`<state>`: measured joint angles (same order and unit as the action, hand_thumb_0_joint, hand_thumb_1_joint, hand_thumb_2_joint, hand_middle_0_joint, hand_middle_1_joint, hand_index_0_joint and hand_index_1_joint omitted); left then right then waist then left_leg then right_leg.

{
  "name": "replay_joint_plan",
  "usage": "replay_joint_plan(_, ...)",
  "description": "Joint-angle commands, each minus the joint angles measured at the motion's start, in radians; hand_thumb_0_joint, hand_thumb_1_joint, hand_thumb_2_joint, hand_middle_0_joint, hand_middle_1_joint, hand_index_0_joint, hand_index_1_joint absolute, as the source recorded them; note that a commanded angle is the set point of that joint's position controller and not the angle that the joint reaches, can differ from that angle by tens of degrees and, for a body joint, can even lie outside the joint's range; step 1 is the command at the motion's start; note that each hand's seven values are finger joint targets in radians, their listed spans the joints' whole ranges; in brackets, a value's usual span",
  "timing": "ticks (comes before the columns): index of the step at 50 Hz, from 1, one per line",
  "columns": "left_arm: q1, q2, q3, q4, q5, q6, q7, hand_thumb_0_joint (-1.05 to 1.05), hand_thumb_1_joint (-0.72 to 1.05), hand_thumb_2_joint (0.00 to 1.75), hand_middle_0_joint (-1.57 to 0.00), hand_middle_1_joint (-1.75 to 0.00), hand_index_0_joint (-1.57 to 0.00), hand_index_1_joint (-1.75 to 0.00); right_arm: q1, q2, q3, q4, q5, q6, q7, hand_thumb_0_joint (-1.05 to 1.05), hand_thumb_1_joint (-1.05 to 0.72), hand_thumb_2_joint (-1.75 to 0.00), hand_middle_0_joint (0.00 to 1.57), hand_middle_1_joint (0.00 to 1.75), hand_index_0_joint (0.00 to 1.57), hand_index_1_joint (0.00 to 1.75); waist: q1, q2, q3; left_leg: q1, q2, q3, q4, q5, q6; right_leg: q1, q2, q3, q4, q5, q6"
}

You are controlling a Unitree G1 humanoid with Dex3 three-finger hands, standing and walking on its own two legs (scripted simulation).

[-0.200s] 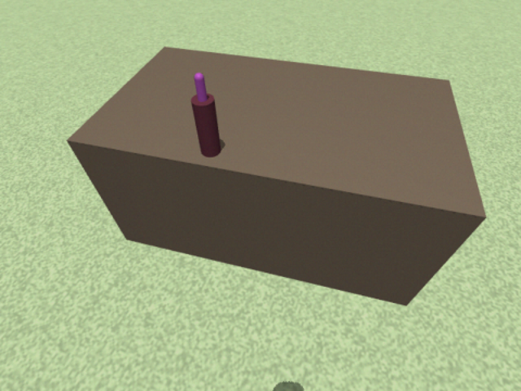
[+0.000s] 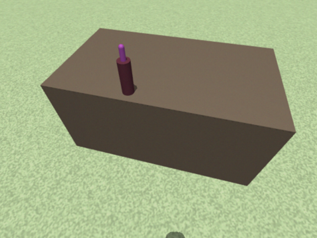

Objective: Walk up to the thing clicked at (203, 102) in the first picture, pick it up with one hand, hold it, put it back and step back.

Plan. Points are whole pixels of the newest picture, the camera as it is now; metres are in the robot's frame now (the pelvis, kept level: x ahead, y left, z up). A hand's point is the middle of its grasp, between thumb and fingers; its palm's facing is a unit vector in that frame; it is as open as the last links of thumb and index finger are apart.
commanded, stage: stand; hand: left
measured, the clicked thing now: (125, 70) +0.80 +0.21 -0.05
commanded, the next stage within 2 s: walk up in 0.92 s
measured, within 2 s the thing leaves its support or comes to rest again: neither
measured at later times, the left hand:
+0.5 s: hand out of the picture +0.08 +0.25 -0.16, palm faces -0.02 -0.94 -0.34, open 7.4 cm
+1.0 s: hand out of the picture +0.08 +0.26 -0.15, palm faces -0.02 -0.94 -0.34, open 7.4 cm
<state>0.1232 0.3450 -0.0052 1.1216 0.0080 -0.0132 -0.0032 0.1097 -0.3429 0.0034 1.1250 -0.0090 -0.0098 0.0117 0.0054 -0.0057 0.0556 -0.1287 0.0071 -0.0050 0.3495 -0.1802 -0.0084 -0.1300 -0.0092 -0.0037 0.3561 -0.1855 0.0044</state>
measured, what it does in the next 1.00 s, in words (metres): stands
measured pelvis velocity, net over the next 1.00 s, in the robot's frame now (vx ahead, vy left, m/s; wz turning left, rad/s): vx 0.02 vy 0.00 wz -0.01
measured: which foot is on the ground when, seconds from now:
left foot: down 0.00-0.98, up 1.00-1.00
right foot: down 0.00-1.00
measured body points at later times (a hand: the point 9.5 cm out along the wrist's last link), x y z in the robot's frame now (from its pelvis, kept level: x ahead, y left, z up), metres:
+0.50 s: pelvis +0.01 +0.00 +0.00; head +0.02 +0.00 +0.45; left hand +0.08 +0.30 -0.13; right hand +0.08 -0.30 -0.13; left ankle +0.01 +0.12 -0.75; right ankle +0.01 -0.12 -0.75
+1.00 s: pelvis +0.02 +0.00 +0.00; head +0.02 +0.00 +0.45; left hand +0.08 +0.31 -0.13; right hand +0.09 -0.31 -0.13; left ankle +0.00 +0.12 -0.74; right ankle +0.01 -0.12 -0.75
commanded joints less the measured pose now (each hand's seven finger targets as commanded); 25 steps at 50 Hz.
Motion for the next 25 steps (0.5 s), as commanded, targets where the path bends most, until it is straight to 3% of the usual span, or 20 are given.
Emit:
replay_joint_plan(1, -0.039, 0.214, 0.038, -0.064, 0.002, -0.020, 0.011, 0.00, 0.90, 0.90, -0.20, -0.30, -0.20, -0.30, -0.041, -0.209, -0.042, -0.064, 0.002, -0.023, -0.017, 0.00, -0.90, -0.90, 0.20, 0.30, 0.20, 0.30, -0.003, 0.015, -0.069, 0.006, 0.117, -0.089, -0.069, 0.072, 0.031, 0.006, -0.112, 0.094, -0.060, 0.079, -0.033)
replay_joint_plan(12, -0.040, 0.213, 0.038, -0.065, -0.002, -0.020, 0.012, 0.00, 0.90, 0.90, -0.20, -0.30, -0.20, -0.30, -0.037, -0.211, -0.040, -0.063, 0.003, -0.023, -0.018, 0.00, -0.90, -0.90, 0.20, 0.30, 0.20, 0.30, -0.003, 0.009, -0.078, 0.017, 0.118, -0.089, -0.065, 0.121, 0.031, 0.016, -0.116, 0.093, -0.060, 0.117, -0.030)
replay_joint_plan(18, -0.041, 0.216, 0.040, -0.062, -0.001, -0.017, 0.012, 0.00, 0.90, 0.90, -0.20, -0.30, -0.20, -0.30, -0.035, -0.214, -0.040, -0.060, 0.002, -0.021, -0.019, 0.00, -0.90, -0.90, 0.20, 0.30, 0.20, 0.30, -0.004, 0.011, -0.071, 0.009, 0.116, -0.087, -0.069, 0.088, 0.030, 0.019, -0.118, 0.096, -0.067, 0.098, -0.032)
replay_joint_plan(25, -0.044, 0.213, 0.038, -0.066, 0.000, -0.021, 0.013, 0.00, 0.90, 0.90, -0.20, -0.30, -0.20, -0.30, -0.039, -0.216, -0.041, -0.064, 0.002, -0.022, -0.019, 0.00, -0.90, -0.90, 0.20, 0.30, 0.20, 0.30, -0.006, 0.005, -0.087, 0.030, 0.121, -0.086, -0.058, 0.149, 0.033, 0.025, -0.120, 0.091, -0.066, 0.151, -0.030)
